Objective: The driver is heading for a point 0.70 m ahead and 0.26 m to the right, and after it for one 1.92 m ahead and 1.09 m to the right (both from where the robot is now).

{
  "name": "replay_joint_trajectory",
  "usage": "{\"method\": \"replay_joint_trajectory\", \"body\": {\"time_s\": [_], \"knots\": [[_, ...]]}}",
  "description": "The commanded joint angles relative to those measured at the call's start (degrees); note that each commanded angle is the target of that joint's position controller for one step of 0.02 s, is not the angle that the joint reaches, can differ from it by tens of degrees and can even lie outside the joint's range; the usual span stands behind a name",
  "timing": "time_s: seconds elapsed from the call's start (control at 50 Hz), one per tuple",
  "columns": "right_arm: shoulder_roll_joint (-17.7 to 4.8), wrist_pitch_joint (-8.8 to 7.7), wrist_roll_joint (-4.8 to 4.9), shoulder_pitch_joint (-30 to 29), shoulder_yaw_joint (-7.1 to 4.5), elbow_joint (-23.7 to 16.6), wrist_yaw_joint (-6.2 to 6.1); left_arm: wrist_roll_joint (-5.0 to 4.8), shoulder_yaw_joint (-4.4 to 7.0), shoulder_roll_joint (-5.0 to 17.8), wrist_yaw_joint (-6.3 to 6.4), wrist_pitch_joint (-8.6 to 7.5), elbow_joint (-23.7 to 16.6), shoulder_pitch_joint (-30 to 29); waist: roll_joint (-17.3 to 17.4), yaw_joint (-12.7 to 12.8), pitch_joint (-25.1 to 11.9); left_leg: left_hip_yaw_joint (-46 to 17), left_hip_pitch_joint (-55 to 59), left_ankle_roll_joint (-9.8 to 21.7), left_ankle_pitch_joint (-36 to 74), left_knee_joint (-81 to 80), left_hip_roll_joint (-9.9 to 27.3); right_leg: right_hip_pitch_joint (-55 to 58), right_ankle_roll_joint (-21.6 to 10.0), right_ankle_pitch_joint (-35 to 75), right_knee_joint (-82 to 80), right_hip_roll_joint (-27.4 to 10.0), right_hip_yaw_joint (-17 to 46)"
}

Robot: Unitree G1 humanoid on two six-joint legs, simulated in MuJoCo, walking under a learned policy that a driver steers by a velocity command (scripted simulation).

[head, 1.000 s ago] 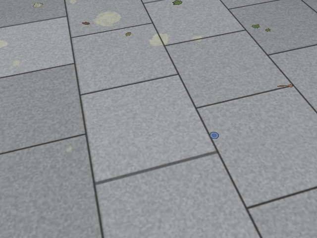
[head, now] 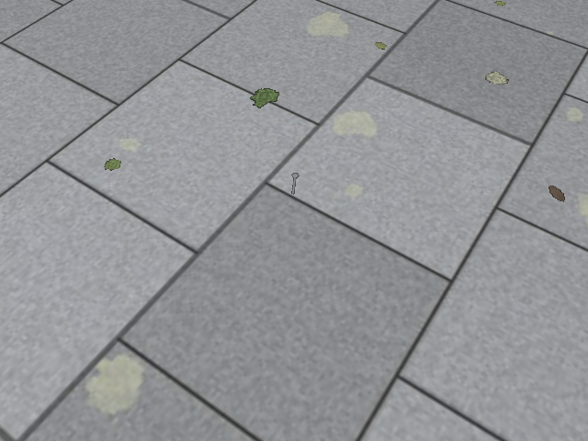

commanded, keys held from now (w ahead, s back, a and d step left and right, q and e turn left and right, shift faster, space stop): e+shift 0.12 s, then w+e+shift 0.54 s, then w+q+shift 0.08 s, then q+shift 0.26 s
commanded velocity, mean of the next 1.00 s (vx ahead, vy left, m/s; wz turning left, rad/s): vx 0.60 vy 0.00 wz -0.50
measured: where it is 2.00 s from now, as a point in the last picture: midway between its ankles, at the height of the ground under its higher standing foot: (452, 306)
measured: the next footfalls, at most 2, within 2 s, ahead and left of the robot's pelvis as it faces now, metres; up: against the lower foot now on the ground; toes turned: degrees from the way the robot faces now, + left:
right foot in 0.30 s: +0.22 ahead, -0.19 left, +0.00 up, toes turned -17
left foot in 0.70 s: +0.66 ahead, -0.17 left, +0.00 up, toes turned -37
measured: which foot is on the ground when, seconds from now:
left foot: down 0.00-0.32, up 0.34-0.68, down 0.70-1.00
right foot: up 0.00-0.28, down 0.30-0.72, up 0.74-1.00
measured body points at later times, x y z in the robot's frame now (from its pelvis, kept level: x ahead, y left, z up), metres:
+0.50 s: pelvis +0.27 -0.13 +0.00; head +0.29 -0.15 +0.45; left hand +0.39 +0.14 -0.11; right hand +0.36 -0.43 -0.09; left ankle +0.33 +0.01 -0.65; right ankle +0.18 -0.18 -0.74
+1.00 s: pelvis +0.61 -0.28 +0.01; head +0.65 -0.30 +0.45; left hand +0.96 -0.27 -0.03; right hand +0.41 -0.50 -0.11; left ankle +0.62 -0.15 -0.74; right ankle +0.68 -0.47 -0.70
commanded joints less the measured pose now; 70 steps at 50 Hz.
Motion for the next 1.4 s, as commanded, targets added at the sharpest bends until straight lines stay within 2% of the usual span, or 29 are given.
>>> {"method": "replay_joint_trajectory", "body": {"time_s": [0.02, 0.22, 0.26, 0.3, 0.32, 0.34, 0.36, 0.4, 0.46, 0.56, 0.62, 0.66, 0.7, 0.72, 0.74, 0.76, 0.8, 0.84, 0.86, 0.96, 1.04, 1.06, 1.08, 1.1, 1.12, 1.14, 1.18, 1.26, 1.4], "knots": [[-7.1, -0.35, -0.20, -4.8, -2.26, -3.3, -1.82, 0.45, 1.33, 3.3, -0.78, 0.18, -0.4, 7.3, 3.9, 1.7, -7.9, 0.7, -2.4, 3.1, 41.2, -6.4, 13.7, 11.1, -0.4, 14.4, -9.7, 1.7, -4.3], [-11.4, 3.44, 1.25, 1.6, -4.61, -2.2, -3.32, -0.83, 1.91, 4.9, -5.84, 2.89, -10.2, -5.3, 4.0, -2.9, -3.9, -5.1, 20.8, 2.8, 19.8, -3.8, 29.4, -6.1, -7.8, -1.7, -16.9, 0.0, -5.5], [-12.3, 3.07, 1.07, 0.2, -5.03, -3.0, -3.22, -1.04, 2.03, 4.9, -5.82, 3.04, -10.1, -2.8, 3.8, -1.1, -4.7, -1.7, 21.3, 1.1, 31.7, 0.2, 28.2, -1.4, -10.1, -6.6, -18.1, 2.5, -8.8], [-13.3, 2.70, 1.47, -3.2, -5.38, -3.6, -3.06, -1.51, 3.69, 6.9, -5.27, 2.80, -6.4, 9.6, 3.1, 5.8, -10.0, 6.2, 12.4, -1.9, 46.6, 16.4, 22.1, 20.3, -13.6, -5.7, -24.6, 9.1, -13.9], [-11.1, 1.96, -1.83, -0.6, -3.86, -4.2, -1.67, 4.51, 4.39, 8.6, -4.12, 3.16, -1.8, 23.0, -1.0, 10.4, -16.3, 9.8, 0.4, -4.7, 32.6, 37.4, 17.7, 39.2, -17.8, -11.9, -32.1, 10.6, -4.3], [-3.4, 0.65, -2.22, -2.4, -2.37, -9.3, 0.01, 4.76, 6.61, 17.6, -3.74, 3.25, -1.4, 22.8, -20.1, 6.7, -15.8, 6.1, -30.6, -8.6, -16.9, 54.8, 4.3, 55.6, -27.5, -12.2, -42.0, -5.5, 32.0], [-5.7, -0.65, -3.25, -7.8, -1.98, -10.3, 0.48, 3.42, 6.24, 16.1, -3.94, 3.39, -3.0, 22.2, -10.6, 9.4, -15.7, -7.3, -42.8, -8.1, -19.3, 60.8, 5.1, 60.8, -29.0, -12.7, -48.1, -8.1, 44.1], [-7.7, -2.28, -2.19, -8.7, -1.77, -10.4, 0.84, 2.80, 5.14, 11.7, -3.37, 3.48, -2.8, 18.0, 3.6, 5.9, -6.5, -8.7, -41.7, -8.0, -9.8, 53.6, 11.3, 49.2, -25.1, -3.9, -46.6, -7.3, 30.2], [-7.9, 0.33, -3.01, -5.5, -1.22, -10.1, 0.88, 1.69, 3.74, 9.3, -2.99, 2.23, -3.1, 12.3, 0.5, 0.6, -2.8, -6.1, -30.1, -11.0, -8.2, 43.2, 12.8, 33.9, -21.5, 0.8, -50.2, 0.5, 18.5], [-5.5, 1.34, -1.04, -14.1, 0.81, -13.5, 1.53, 1.91, 4.59, 11.8, -3.03, 1.22, -1.5, 12.9, -3.4, 3.5, 0.6, -2.2, -22.0, -13.2, 1.6, 19.7, 10.0, 26.6, -20.0, 8.3, -52.7, 5.8, 13.9], [-7.2, 0.66, -0.17, -14.7, 0.51, -14.4, 1.01, 1.50, 5.11, 13.1, -3.13, 0.76, -0.7, 12.9, -5.6, 4.2, -1.7, -2.9, -13.3, -11.9, 7.7, 10.8, 8.5, 28.6, -17.4, 18.1, -51.0, 3.3, 16.7], [-10.3, 0.21, -0.03, -6.9, -0.80, -12.2, -0.01, 1.57, 5.40, 14.5, -3.07, 0.35, -0.9, 10.7, -4.8, 0.3, -5.6, -3.2, -1.9, -10.5, 4.4, 8.8, 6.6, 29.5, -14.9, 30.2, -43.9, 2.8, 17.4], [-13.8, -0.16, -0.85, 15.1, -2.96, -6.0, -1.72, 2.26, 4.70, 13.7, -3.28, -0.34, 0.0, 8.5, -0.3, -10.6, -17.2, -1.1, 19.4, -7.5, -0.8, 10.6, 7.8, 26.9, -12.7, 39.3, -19.1, 6.4, 11.1], [-18.2, -0.57, -2.50, 26.0, -4.36, -4.4, -2.83, 2.03, 2.95, 7.6, -3.11, -1.17, -1.3, 9.3, 9.5, -13.8, -24.2, -18.3, 30.9, -4.4, -26.2, 6.1, 19.8, 16.5, -11.5, 21.5, 3.0, 11.2, 6.4], [-21.8, -0.50, -2.72, 22.6, -5.05, -3.2, -2.10, 0.70, 1.19, 2.4, -4.15, -1.56, -3.5, 14.5, 27.4, -6.2, -26.4, -55.5, 33.0, 1.3, -41.9, -10.9, 29.3, 3.8, -10.2, -10.4, 14.4, 17.7, 5.0], [-16.8, -0.28, -2.32, 14.3, -4.51, -4.6, -1.41, 2.29, 0.88, 4.8, -3.77, -1.00, -1.7, 13.1, 17.3, -3.9, -15.1, -57.0, 26.7, 4.9, -38.9, -11.2, 29.6, -3.2, -11.1, -8.0, 18.5, 13.3, 4.8], [-9.7, -0.70, -1.10, 11.1, -3.13, -3.6, -0.84, 4.13, 0.76, 6.3, -4.10, -0.72, -2.6, 3.3, 2.7, -3.5, -5.3, -38.2, 13.4, 6.0, -5.3, -6.6, 24.9, -1.1, -9.6, -4.4, 13.3, 9.3, 2.5], [-7.7, -1.43, -0.04, 12.8, -2.04, -0.6, -0.60, 5.41, 0.25, 5.4, -4.18, 0.06, -4.6, 0.4, 5.3, -1.2, -3.9, -28.7, 8.4, 5.5, 25.7, -4.9, 21.3, 1.6, -6.8, -7.9, 6.8, 7.3, 0.2], [-6.6, -2.57, 3.12, 11.1, -1.99, -1.8, -0.47, 0.96, -0.13, 4.1, -3.75, -1.87, -7.1, -1.9, 7.6, -0.6, -4.4, -27.2, 9.9, 6.2, 30.6, -6.1, 19.5, 1.3, -6.2, -7.1, 3.9, 6.1, 1.4], [-16.3, -0.49, 3.30, 8.3, -5.38, -2.3, -2.81, 2.05, -1.47, 3.7, -4.43, -3.24, -9.5, -9.5, 6.1, 0.9, -6.2, -19.5, -3.9, 2.1, 29.0, -7.6, 14.2, 20.4, -2.9, 10.9, -27.4, 11.5, -3.5], [-13.5, 0.55, 3.79, 9.5, -5.84, -3.5, -3.48, 2.37, 0.86, 7.1, -2.85, -1.56, -8.7, -7.0, 5.4, 3.5, -7.7, -20.4, -6.8, -5.2, 18.9, 2.4, 10.4, 34.1, -4.3, 24.8, -36.0, 9.9, 0.4], [-11.8, 0.78, 3.63, 9.1, -5.63, -4.6, -3.40, 3.00, 1.42, 7.8, -2.24, -1.28, -8.1, -3.4, 4.5, 5.3, -10.0, -19.8, -8.5, -7.3, 16.2, 10.1, 7.6, 39.4, -5.5, 28.0, -37.0, 7.3, 1.1], [-7.3, 1.05, 2.61, 9.6, -4.32, -6.6, -3.19, 3.94, 2.10, 10.9, -1.41, -0.85, -7.7, 2.7, -4.2, 6.7, -16.9, -15.7, -15.5, -10.0, -4.7, 27.0, 3.8, 50.5, -9.6, 45.4, -34.4, -4.6, 9.8], [-4.0, 1.39, 2.89, 23.0, -2.99, -5.8, -2.89, 5.30, 1.30, 10.2, -1.73, 0.31, -8.8, 2.2, -17.2, 0.9, -28.0, -14.3, -21.0, -11.3, -33.9, 42.3, 2.1, 58.3, -18.6, 60.7, -32.7, -20.6, 25.5], [-8.7, 2.61, 3.19, 27.1, -3.60, -4.7, -2.74, 3.63, 1.76, 9.3, -2.10, 1.46, -8.8, -1.0, -16.1, -0.8, -29.2, -12.6, -22.3, -12.7, -30.3, 51.7, 6.8, 54.9, -22.2, 49.8, -34.7, -21.8, 29.1], [-10.5, 3.80, 3.52, 22.3, -4.37, -4.8, -3.03, 2.32, 1.46, 6.3, -2.11, 2.05, -9.3, -4.0, -11.4, -0.4, -22.7, -9.7, -26.8, -13.8, -25.1, 55.3, 9.1, 49.5, -21.8, 34.2, -37.7, -17.9, 24.2], [-12.0, 6.14, 3.13, 16.7, -5.60, -5.7, -4.19, 2.11, 0.75, 3.3, -2.10, 2.62, -9.0, -9.5, -5.6, -1.6, -13.0, -8.2, -26.2, -15.0, -19.4, 54.1, 12.2, 36.0, -18.4, 25.0, -41.7, -11.7, 13.0], [-6.4, 6.62, 1.94, 11.4, -4.33, -9.0, -4.02, 3.23, 2.34, 5.9, -1.60, 1.78, -5.5, -10.1, -5.5, -2.2, -10.3, -5.8, -17.9, -14.1, -14.2, 40.5, 12.7, 26.6, -18.7, 32.2, -44.8, -8.6, 2.3], [-4.1, 5.65, 0.71, 7.9, -2.43, -8.5, -1.47, 0.11, 1.47, 5.0, -2.73, 2.22, -0.9, -8.9, -4.2, -3.2, -13.0, -4.5, 4.5, -9.2, 3.3, 5.6, 8.7, 23.5, -16.2, 22.9, -40.2, -5.7, -0.7]]}}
